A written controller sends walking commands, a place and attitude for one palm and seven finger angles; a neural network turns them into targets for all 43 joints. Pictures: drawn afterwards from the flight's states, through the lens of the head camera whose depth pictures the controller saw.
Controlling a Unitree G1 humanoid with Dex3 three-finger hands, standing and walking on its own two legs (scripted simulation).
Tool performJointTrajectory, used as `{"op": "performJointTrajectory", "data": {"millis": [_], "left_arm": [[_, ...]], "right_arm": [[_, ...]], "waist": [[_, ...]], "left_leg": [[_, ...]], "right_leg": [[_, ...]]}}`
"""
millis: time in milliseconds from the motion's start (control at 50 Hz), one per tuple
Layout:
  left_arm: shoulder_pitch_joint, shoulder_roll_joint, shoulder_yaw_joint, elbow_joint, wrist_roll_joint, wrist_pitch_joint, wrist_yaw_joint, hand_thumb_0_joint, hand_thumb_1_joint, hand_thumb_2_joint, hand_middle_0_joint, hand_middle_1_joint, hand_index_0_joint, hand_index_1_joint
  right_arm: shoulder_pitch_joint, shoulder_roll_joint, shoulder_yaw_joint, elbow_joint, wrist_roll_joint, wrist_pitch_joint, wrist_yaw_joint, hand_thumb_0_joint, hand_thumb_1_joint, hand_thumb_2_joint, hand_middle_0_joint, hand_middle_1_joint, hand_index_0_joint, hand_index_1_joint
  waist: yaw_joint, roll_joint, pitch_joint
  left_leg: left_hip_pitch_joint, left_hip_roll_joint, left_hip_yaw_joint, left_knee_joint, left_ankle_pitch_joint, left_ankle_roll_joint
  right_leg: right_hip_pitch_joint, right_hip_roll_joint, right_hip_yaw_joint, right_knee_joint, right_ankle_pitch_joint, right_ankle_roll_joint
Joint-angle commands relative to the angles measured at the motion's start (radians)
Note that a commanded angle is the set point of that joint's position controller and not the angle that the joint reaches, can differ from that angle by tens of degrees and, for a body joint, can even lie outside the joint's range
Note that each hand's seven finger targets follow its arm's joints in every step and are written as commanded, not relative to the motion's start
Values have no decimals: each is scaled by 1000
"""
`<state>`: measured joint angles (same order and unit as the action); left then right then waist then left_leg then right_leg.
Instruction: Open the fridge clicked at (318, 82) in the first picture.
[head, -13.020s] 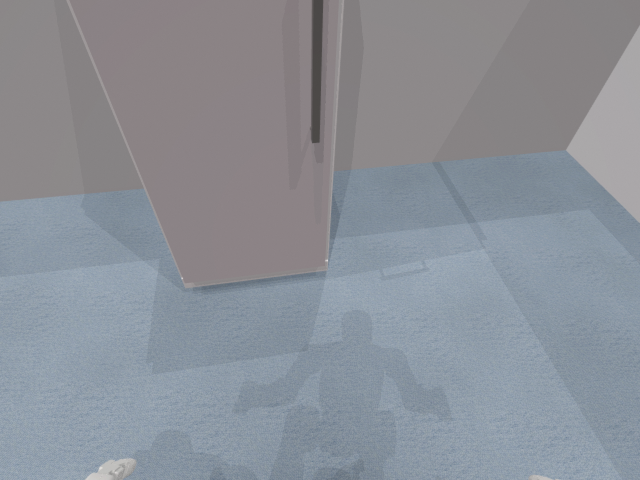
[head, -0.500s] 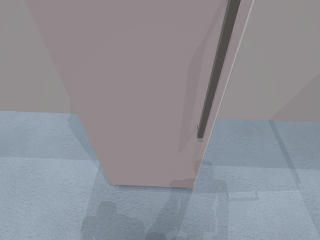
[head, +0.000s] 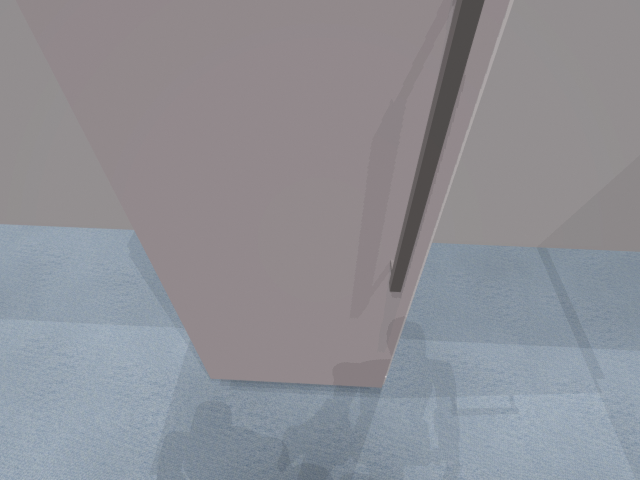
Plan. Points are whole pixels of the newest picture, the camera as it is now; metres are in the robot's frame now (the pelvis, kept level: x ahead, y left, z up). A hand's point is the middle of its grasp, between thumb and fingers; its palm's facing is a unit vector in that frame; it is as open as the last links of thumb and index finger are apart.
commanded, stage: look again from close up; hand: right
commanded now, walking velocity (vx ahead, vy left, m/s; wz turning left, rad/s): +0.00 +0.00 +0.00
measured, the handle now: (419, 177) +0.47 -0.10 +0.15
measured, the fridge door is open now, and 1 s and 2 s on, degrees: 0 0 0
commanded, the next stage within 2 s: raise the hand to about handle height in 0.44 s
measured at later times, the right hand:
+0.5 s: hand out of the picture +0.00 -0.20 -0.17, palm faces -0.01 +0.97 -0.22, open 7.4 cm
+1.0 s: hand out of the picture +0.12 -0.20 -0.04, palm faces +0.09 +1.00 +0.01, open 8.8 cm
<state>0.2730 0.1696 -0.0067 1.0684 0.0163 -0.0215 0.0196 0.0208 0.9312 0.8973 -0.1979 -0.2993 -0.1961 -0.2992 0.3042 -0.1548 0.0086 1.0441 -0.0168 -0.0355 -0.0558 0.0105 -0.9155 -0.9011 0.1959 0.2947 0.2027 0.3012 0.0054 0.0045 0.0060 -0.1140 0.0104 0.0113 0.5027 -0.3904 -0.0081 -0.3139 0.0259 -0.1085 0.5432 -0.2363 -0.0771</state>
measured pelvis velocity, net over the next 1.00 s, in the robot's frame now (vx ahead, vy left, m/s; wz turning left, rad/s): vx -0.05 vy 0.03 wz -0.03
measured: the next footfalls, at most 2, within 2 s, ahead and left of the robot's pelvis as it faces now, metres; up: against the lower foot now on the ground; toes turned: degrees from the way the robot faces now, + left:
none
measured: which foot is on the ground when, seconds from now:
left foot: down 0.00-1.00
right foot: down 0.00-1.00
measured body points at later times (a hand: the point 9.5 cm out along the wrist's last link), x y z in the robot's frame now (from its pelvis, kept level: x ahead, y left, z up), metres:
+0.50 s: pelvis -0.01 -0.01 +0.01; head +0.01 -0.02 +0.45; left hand +0.05 +0.24 -0.14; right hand +0.00 -0.25 -0.15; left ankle -0.08 +0.13 -0.73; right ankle +0.04 -0.07 -0.73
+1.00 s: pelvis -0.05 +0.03 -0.06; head -0.04 +0.01 +0.39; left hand +0.14 +0.29 -0.09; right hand +0.11 -0.26 -0.04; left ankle -0.03 +0.11 -0.73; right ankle +0.04 -0.07 -0.73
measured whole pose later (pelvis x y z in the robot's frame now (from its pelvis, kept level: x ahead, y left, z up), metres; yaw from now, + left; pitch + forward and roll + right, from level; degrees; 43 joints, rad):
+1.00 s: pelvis -0.05 +0.03 -0.06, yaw -2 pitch +6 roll +2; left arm 0.25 0.29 0.02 0.49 -0.04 -0.20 0.05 0.01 0.90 0.90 -0.20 -0.30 -0.20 -0.30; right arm 0.43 -0.29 -0.26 0.19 0.32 -0.34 0.36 0.01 -0.56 -0.76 0.22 0.51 0.23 0.52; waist 0.00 0.02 -0.10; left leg -0.61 -0.08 0.08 0.98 -0.48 0.06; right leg -0.73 0.00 0.00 0.98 -0.35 -0.03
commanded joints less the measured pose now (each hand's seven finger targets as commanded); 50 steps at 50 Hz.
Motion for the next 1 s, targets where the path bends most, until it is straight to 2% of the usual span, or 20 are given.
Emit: {"op": "performJointTrajectory", "data": {"millis": [0,180,440,500,520,540,560,580,600,620,640,680,740,760,780,800,840,900,960,980], "left_arm": [[30,109,20,-38,-3,-22,8,0,900,900,-200,-300,-200,-300],[-34,148,28,-46,-5,-18,9,0,900,900,-200,-300,-200,-300],[-78,192,34,-37,-5,-13,3,0,900,900,-200,-300,-200,-300],[-83,199,35,-35,-7,-14,2,0,900,900,-200,-300,-200,-300],[-62,175,25,-96,-10,-8,0,0,900,900,-200,-300,-200,-300],[27,301,80,-437,-74,-141,34,0,900,900,-200,-300,-200,-300],[-37,206,15,-391,-69,-226,70,0,900,900,-200,-300,-200,-300],[-31,212,15,-343,-46,-259,76,0,900,900,-200,-300,-200,-300],[-30,146,11,-319,-70,-264,56,0,900,900,-200,-300,-200,-300],[-26,205,35,-400,-71,-262,50,0,900,900,-200,-300,-200,-300],[-72,217,41,-437,-68,-269,57,0,900,900,-200,-300,-200,-300],[-73,233,50,-461,-49,-258,61,0,900,900,-200,-300,-200,-300],[-142,232,59,-518,-37,-239,47,0,900,900,-200,-300,-200,-300],[-140,238,68,-545,-50,-235,33,0,900,900,-200,-300,-200,-300],[-162,252,70,-593,-52,-237,21,0,900,900,-200,-300,-200,-300],[-179,253,74,-642,-65,-236,16,0,900,900,-200,-300,-200,-300],[-201,244,66,-713,-84,-230,13,0,900,900,-200,-300,-200,-300],[-180,221,56,-762,-72,-226,35,0,900,900,-200,-300,-200,-300],[-130,192,50,-735,-48,-248,52,0,900,900,-200,-300,-200,-300],[-105,195,49,-711,-43,-260,60,0,900,900,-200,-300,-200,-300]], "right_arm": [[103,-109,-17,-19,2,3,-3,0,-900,-900,200,300,200,300],[64,-152,-21,-31,-1,12,4,0,-900,-900,200,300,200,300],[42,-179,-19,-9,-4,21,16,0,-900,-900,200,300,200,300],[40,-188,-21,-5,-6,19,18,0,-900,-900,200,300,200,300],[76,-111,1,-2,-19,9,-22,0,-900,-900,200,300,200,300],[-616,-427,-234,-1553,169,-184,-30,0,-877,-890,202,315,202,315],[-404,-464,-238,-1516,101,-160,-51,0,-853,-880,203,330,203,330],[-144,-273,-145,-1314,135,-130,-75,0,-830,-870,205,345,205,345],[174,9,46,-1020,137,-26,-73,0,-807,-860,207,360,207,360],[12,-58,-18,-1223,183,-44,-65,0,-783,-850,208,375,208,375],[-10,-87,-48,-1214,190,-83,-40,0,-760,-840,210,390,210,390],[-13,-152,-165,-981,196,-181,27,0,-713,-820,213,420,213,420],[168,-158,-260,-738,284,-375,231,0,-643,-790,218,465,218,465],[200,-181,-274,-685,298,-421,315,0,-620,-780,220,480,220,480],[166,-200,-265,-688,318,-448,398,0,-597,-770,222,495,222,495],[185,-251,-317,-679,329,-436,450,0,-573,-760,223,510,223,510],[155,-304,-357,-817,351,-386,494,0,-527,-740,227,540,227,540],[20,-376,-431,-1082,413,-370,459,0,-457,-710,232,585,232,585],[-228,-385,-396,-1456,387,-494,356,0,-387,-680,237,630,237,630],[-202,-395,-394,-1500,372,-531,326,0,-363,-670,238,645,238,645]], "waist": [[-11,-4,-6],[-12,-11,-8],[-11,-8,18],[-10,-4,12],[11,-51,75],[118,-189,-452],[34,-357,-389],[11,-337,-394],[47,-166,-171],[38,-137,-124],[44,-70,-66],[51,118,21],[-23,334,33],[-37,331,50],[-31,303,35],[-50,242,-18],[-79,57,-113],[-61,-40,-175],[1,-185,-227],[11,-203,-241]], "left_leg": [[-78,77,-63,-72,276,52],[-77,83,-68,-101,267,44],[-103,84,-61,-135,137,41],[-100,89,-72,-147,146,43],[-167,86,-73,-128,215,32],[-228,6,70,-4,360,32],[-299,2,39,135,153,29],[-337,-1,32,207,-10,28],[-395,-11,33,241,6,25],[-374,-3,41,196,3,25],[-384,-8,53,124,-5,28],[-445,-18,70,30,-69,27],[-581,-12,26,126,-273,34],[-567,3,-33,119,-298,42],[-541,22,-83,124,-317,41],[-500,30,-122,124,-315,34],[-454,39,-158,112,-343,26],[-480,35,-207,109,-473,20],[-544,-6,-171,164,-393,39],[-554,-17,-152,180,-354,49]], "right_leg": [[133,-136,163,-94,317,2],[166,-147,164,-110,314,1],[167,-165,201,-214,111,4],[172,-161,195,-215,113,6],[153,-159,170,-60,306,36],[509,-87,234,-94,410,93],[596,-157,258,-154,423,145],[524,-162,306,-219,302,173],[376,-151,285,-255,81,140],[262,-125,272,-237,-62,104],[170,-112,255,-177,-167,82],[-31,-50,204,-25,-206,76],[-329,-20,139,178,-208,85],[-374,-21,119,215,-186,88],[-420,-6,109,258,-189,90],[-435,7,96,283,-193,83],[-422,22,75,291,-207,68],[-410,0,101,316,-255,60],[-305,-26,136,316,-256,44],[-273,-31,150,310,-250,38]]}}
